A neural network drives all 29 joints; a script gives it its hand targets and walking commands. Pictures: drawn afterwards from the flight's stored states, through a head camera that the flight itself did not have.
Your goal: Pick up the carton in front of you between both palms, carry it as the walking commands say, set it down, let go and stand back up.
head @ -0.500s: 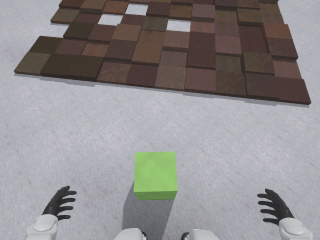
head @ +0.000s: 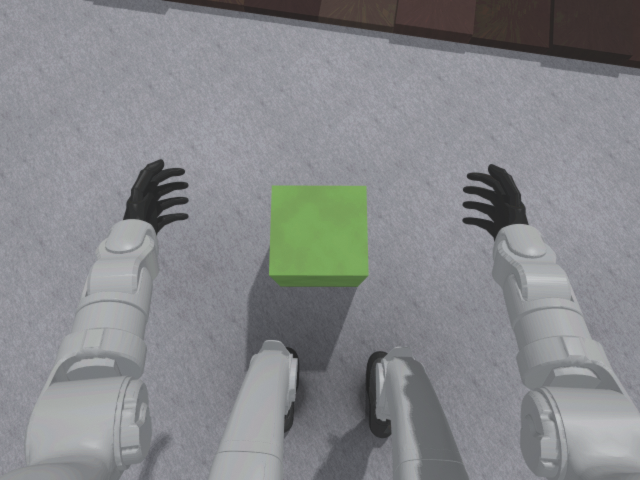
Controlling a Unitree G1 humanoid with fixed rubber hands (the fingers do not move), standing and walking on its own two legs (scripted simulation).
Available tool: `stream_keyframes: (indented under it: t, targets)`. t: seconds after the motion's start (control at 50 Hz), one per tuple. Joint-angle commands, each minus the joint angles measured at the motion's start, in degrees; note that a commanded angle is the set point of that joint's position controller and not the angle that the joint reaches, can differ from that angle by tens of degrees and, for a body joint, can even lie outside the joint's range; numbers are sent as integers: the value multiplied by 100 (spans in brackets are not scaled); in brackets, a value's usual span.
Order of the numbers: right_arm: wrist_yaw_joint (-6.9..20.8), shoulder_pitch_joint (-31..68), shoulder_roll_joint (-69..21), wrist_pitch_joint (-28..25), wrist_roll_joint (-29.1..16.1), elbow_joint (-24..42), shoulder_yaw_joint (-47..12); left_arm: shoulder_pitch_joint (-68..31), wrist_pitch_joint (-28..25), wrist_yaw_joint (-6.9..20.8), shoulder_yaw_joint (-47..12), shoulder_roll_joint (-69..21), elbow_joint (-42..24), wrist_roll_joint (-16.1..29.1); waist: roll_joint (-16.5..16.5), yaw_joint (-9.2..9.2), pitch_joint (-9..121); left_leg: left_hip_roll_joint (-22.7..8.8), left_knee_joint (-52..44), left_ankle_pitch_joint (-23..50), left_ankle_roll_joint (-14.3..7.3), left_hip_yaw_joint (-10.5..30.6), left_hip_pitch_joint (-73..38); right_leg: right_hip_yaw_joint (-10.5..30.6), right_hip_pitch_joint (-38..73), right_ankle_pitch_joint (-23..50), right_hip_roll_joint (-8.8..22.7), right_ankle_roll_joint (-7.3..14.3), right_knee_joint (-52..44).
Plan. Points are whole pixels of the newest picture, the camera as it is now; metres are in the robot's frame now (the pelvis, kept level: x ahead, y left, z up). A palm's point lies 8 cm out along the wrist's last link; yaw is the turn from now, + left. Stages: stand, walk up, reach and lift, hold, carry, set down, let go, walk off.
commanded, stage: reach and lift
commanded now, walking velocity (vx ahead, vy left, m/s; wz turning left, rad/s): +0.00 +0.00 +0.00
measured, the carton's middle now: (319, 241) +0.47 +0.04 -0.55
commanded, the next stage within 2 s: none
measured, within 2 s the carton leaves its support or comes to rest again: leaves its support in 1.96 s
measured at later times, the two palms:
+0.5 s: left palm (199, 184) +0.48 +0.23 -0.19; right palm (440, 184) +0.50 -0.15 -0.19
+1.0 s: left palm (231, 229) +0.47 +0.23 -0.42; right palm (407, 227) +0.49 -0.15 -0.42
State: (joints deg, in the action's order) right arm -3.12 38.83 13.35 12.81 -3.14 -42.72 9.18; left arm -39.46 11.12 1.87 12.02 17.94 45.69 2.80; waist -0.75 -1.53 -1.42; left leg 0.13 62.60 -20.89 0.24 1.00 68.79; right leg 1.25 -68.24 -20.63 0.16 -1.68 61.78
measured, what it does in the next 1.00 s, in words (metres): lowers itself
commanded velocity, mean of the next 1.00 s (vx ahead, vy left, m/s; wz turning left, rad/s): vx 0.00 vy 0.00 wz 0.00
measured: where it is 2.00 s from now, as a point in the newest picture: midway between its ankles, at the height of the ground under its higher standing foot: (331, 407)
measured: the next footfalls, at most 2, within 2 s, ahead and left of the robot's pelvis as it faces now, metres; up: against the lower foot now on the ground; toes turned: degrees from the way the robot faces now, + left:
none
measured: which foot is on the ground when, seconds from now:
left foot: down 0.00-1.00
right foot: down 0.00-1.00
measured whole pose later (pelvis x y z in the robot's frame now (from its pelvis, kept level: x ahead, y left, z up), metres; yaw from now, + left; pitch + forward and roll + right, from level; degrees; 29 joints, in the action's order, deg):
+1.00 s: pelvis -0.05 -0.01 -0.26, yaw +0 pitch +43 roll -1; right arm -9.1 73.9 15.4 6.0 -8.0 -55.8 8.2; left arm -73.6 3.8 -2.1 10.7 22.2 59.9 9.4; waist -1.6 -2.4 -9.8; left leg 2.3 115.2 -29.7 2.9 3.2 128.9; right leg 2.4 -128.4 -30.0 -3.9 -3.3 114.9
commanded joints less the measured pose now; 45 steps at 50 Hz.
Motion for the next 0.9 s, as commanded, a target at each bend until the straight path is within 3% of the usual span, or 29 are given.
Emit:
stream_keyframes:
  t: [0.0, 0.1, 0.18, 0.28, 0.42, 0.52, 0.6, 0.66, 0.76, 0.88]
  targets:
    - [-93, 2033, 668, -36, 6, 298, 242, -2041, -63, -38, 223, 832, -295, 21, 153, -76, 4276, 201, -675, 725, 210, -217, -1695, -285, 1477, 347, -312, -74, -476]
    - [-165, 3365, 631, -64, 91, -263, 467, -3353, -92, -63, 367, 806, 236, -33, 139, -90, 4715, 238, -546, 168, 227, -297, -1196, -361, 968, -170, -374, -70, -292]
    - [-189, 3882, 583, -191, 334, -541, 756, -3884, -205, -70, 575, 758, 498, -228, 157, -124, 5290, 280, -446, 307, 250, -340, -1075, -396, 748, -1, -439, -90, -196]
    - [-172, 3763, 424, -475, 644, -441, 1020, -3791, -455, -52, 860, 532, 381, -526, 175, -129, 5944, 329, -314, 1286, 260, -291, -1303, -397, 568, 736, -506, -84, -122]
    - [-141, 3260, 31, -937, 799, -526, 1114, -3174, -878, -78, 1072, 98, 356, -703, 181, -167, 5723, 281, 582, 2431, 247, -166, -335, -314, -796, 1584, -506, -93, 683]
    - [-195, 2903, -4, -1093, 680, -587, 952, -2848, -1046, -136, 979, 84, 459, -555, 108, -172, 5782, 294, 1588, 2841, 278, -119, 579, -324, -1826, 1877, -520, -178, 1701]
    - [-323, 3018, 170, -1134, 294, -273, 524, -2887, -1111, -219, 691, 394, 279, -161, -41, -226, 6483, 303, 2395, 2980, 313, -164, 1027, -338, -1804, 2170, -518, -222, 2546]
    - [-422, 3188, 291, -1090, -16, -3, 199, -3027, -1104, -286, 452, 665, 99, 157, -147, -262, 6986, 304, 2916, 2855, 309, -237, 1274, -344, -1587, 2206, -520, -246, 3120]
    - [-559, 3790, 508, -910, -373, 376, -81, -3605, -984, -330, 202, 1051, -153, 508, -203, -309, 7329, 275, 3578, 2008, 305, -426, 1799, -368, -1303, 1681, -516, -216, 3792]
    - [-635, 4530, 621, -718, -468, -283, -64, -4370, -798, -364, 26, 1173, 489, 658, -126, -306, 6111, 130, 3991, 382, 290, -500, 2653, -426, -2031, 146, -417, -183, 4196]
